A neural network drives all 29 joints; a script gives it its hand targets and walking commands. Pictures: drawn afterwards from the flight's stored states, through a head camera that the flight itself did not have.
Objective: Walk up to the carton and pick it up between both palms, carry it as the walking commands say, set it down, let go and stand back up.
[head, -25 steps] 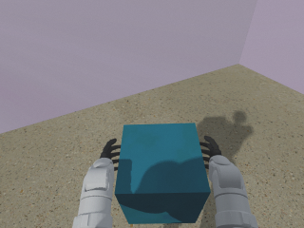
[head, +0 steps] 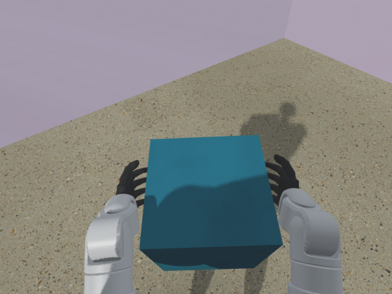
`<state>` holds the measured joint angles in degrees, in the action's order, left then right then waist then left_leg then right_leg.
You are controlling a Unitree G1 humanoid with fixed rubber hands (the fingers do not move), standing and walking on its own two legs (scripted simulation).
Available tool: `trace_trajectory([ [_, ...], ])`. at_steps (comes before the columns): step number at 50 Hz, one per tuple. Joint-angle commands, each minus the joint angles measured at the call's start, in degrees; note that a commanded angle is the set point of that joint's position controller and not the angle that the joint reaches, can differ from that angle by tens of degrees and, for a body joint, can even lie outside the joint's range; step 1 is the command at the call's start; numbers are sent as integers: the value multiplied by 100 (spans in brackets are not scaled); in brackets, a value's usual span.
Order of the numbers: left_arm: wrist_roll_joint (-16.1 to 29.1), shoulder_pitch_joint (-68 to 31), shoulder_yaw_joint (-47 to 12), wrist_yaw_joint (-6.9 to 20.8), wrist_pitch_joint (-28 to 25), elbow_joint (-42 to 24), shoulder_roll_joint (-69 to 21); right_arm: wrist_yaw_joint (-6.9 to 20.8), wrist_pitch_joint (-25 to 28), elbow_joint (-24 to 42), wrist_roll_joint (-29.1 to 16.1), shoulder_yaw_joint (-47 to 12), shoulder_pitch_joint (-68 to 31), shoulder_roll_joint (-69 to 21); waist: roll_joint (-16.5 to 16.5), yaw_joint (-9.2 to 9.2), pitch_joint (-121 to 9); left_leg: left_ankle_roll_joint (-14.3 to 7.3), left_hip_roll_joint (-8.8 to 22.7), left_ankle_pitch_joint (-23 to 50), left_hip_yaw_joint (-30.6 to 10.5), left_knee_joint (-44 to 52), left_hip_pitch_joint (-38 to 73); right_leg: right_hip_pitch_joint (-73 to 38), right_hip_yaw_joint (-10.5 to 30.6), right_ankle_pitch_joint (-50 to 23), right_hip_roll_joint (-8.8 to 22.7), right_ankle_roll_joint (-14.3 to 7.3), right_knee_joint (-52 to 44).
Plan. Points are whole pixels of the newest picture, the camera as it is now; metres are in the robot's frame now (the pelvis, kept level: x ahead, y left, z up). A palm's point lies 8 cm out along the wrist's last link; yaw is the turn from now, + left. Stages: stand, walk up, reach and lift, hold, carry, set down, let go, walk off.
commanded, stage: carry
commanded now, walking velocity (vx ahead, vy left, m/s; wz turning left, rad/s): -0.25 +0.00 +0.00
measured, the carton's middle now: (206, 209) +0.29 +0.00 +0.01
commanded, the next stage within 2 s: none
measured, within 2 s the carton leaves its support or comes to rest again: neither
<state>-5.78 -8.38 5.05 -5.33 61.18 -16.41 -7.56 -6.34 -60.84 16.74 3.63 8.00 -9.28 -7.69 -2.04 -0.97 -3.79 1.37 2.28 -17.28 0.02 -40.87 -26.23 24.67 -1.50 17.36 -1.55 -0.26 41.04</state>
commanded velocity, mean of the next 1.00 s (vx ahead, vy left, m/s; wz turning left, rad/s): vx -0.25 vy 0.00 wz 0.00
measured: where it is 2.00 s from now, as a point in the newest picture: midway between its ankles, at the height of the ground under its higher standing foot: outside the picture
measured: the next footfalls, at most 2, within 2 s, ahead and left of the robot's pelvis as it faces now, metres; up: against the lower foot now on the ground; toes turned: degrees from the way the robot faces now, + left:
left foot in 0.42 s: -0.15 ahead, +0.13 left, +0.00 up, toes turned +4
right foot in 0.86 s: -0.32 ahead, -0.09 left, +0.00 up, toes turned -6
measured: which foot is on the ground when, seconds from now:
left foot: down 0.00-0.02, up 0.04-0.40, down 0.42-0.90, up 0.92-1.00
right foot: down 0.00-0.46, up 0.48-0.84, down 0.86-1.00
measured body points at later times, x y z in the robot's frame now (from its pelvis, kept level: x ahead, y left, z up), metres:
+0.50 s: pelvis -0.17 +0.03 +0.01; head -0.19 +0.05 +0.46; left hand +0.09 +0.19 +0.06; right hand +0.10 -0.12 +0.08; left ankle -0.19 +0.13 -0.72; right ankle -0.01 -0.10 -0.69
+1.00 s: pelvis -0.35 +0.01 +0.02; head -0.34 -0.01 +0.47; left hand -0.06 +0.12 +0.08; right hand -0.10 -0.18 +0.07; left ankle -0.29 +0.15 -0.65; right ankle -0.36 -0.08 -0.71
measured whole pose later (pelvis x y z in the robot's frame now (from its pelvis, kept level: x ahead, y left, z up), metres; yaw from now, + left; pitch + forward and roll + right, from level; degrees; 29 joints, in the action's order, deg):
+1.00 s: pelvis -0.35 +0.01 +0.02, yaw -3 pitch +2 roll +2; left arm -5.4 -8.2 3.3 -5.8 66.0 -15.9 -7.5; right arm -7.8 -65.9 19.8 2.0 8.9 -6.3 -7.4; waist -1.0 2.6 -0.3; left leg 1.1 1.3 -24.5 3.5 -55.9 -34.5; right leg 18.2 -2.1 17.1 1.9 -1.7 33.3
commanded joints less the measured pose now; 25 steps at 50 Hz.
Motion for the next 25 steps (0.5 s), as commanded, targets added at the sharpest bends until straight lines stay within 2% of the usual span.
trace_trajectory([
  [1,2120,-2107,-3882,1407,387,-212,-4970,1475,-478,373,-2016,-4583,-2506,-4896,1736,116,-1726,72,-88,-1844,181,-2030,-798,-1913,2132,-6132,2567,-933,-1253],
  [2,2108,-1988,-3988,1434,415,-106,-5084,1485,-501,672,-2070,-4679,-2571,-4914,1845,83,-1824,13,-58,-1976,-1,-2076,-707,-1640,2001,-5798,2618,-1240,-1394],
  [3,2069,-2002,-3881,1459,452,-84,-5082,1511,-526,513,-2074,-4634,-2583,-4911,1573,83,-1679,-10,-99,-1877,-9,-2523,-531,-1239,1919,-4887,2382,-1183,-1635],
  [4,2030,-2185,-3813,1468,476,-131,-5111,1562,-548,443,-2181,-4649,-2806,-4994,1211,108,-1555,-6,-116,-1576,-12,-2837,-441,-939,1849,-3879,2090,-1032,-1789],
  [5,2008,-2372,-3776,1459,485,-232,-5079,1604,-554,466,-2238,-4708,-3022,-5065,1058,134,-1470,0,-184,-1322,59,-2900,-354,-751,1657,-3129,1816,-828,-1892],
  [6,2052,-2592,-3771,1459,470,-403,-5117,1625,-551,472,-2313,-4727,-3189,-5139,1076,123,-1484,-8,-183,-1069,101,-2940,-432,-806,1553,-2558,1685,-683,-1959],
  [8,2115,-2627,-3789,1453,484,-482,-5186,1607,-565,522,-2416,-4756,-3232,-5222,870,138,-1477,54,-187,-790,226,-2757,-524,-869,1154,-1836,1448,-589,-2010],
  [9,2118,-2642,-3775,1454,490,-565,-5177,1581,-568,592,-2437,-4749,-3299,-5218,770,123,-1570,76,-233,-714,311,-2484,-550,-1076,1101,-1442,1384,-542,-2080],
  [10,2111,-2528,-3719,1431,540,-474,-5151,1543,-619,563,-2429,-4707,-3163,-5195,913,114,-1578,121,-224,-718,359,-2090,-510,-1171,1128,-1160,1335,-512,-2160],
  [11,2054,-2455,-3676,1422,567,-407,-5162,1534,-669,610,-2465,-4694,-3266,-5137,1118,84,-1598,100,-275,-794,378,-1790,-376,-1102,1346,-862,1367,-548,-2325],
  [13,1886,-2138,-3548,1373,624,-173,-5021,1529,-767,510,-2457,-4592,-3090,-5023,1417,44,-1719,66,-259,-1250,362,-985,-85,-1161,1662,-554,1623,-750,-2446],
  [14,1793,-1953,-3485,1357,651,-80,-4960,1529,-800,400,-2442,-4556,-2939,-5008,1546,42,-1785,46,-233,-1329,316,-574,39,-1232,1695,-404,1630,-786,-2487],
  [15,1778,-1946,-3496,1349,671,-29,-4992,1528,-820,300,-2392,-4502,-2835,-4983,1658,26,-1856,6,-264,-1413,293,-116,149,-1399,1746,-468,1669,-849,-2486],
  [16,1756,-1981,-3532,1354,675,-105,-4998,1552,-820,191,-2355,-4476,-2723,-5006,1531,7,-1942,-35,-307,-1281,321,292,282,-1537,1793,-603,1732,-864,-2484],
  [17,1710,-1879,-3515,1347,689,31,-5006,1574,-827,119,-2360,-4460,-2692,-5082,1600,54,-1991,-55,-269,-866,354,932,571,-1509,1659,-733,1625,-811,-2321],
  [18,1763,-2085,-3587,1354,669,-81,-5083,1612,-820,112,-2381,-4436,-2730,-5165,1359,73,-1972,-56,-263,-508,425,1560,914,-1386,1480,-952,1458,-676,-2098],
  [19,1770,-2135,-3629,1353,669,-51,-5185,1639,-806,80,-2391,-4381,-2811,-5219,957,73,-1980,-61,-29,-179,222,1968,1388,-951,1239,-790,1228,-469,-1847],
  [20,1819,-2234,-3700,1347,644,-157,-5182,1674,-769,123,-2399,-4371,-2835,-5240,444,84,-1841,-131,343,-251,-298,2228,1698,-296,977,-278,976,-240,-1548],
  [21,1932,-2469,-3824,1351,611,-273,-5255,1693,-734,136,-2392,-4320,-2915,-5252,-709,94,-1610,-439,1358,-656,-1486,2646,1697,420,360,314,446,33,-697],
  [22,2084,-2894,-3977,1365,606,-642,-5316,1699,-641,205,-2364,-4358,-3025,-5307,-1926,198,-1259,-1252,2464,411,-1989,2683,678,709,-362,1301,120,200,987],
  [23,2248,-3576,-4098,1391,573,-880,-5440,1703,-558,325,-2313,-4362,-3373,-5447,-1885,236,-881,-1626,2612,650,-1911,2821,-209,531,208,1292,243,63,2248],
  [24,2382,-3902,-4246,1403,542,-844,-5574,1694,-551,543,-2364,-4422,-3664,-5494,-1334,223,-667,-1486,2196,765,-1295,2755,-430,513,188,1063,97,79,2804],
  [25,2561,-3965,-4326,1419,484,-909,-5682,1680,-595,848,-2496,-4494,-3818,-5498,-408,124,-671,-1124,1633,1134,-623,2480,-199,564,256,695,41,104,3001],
])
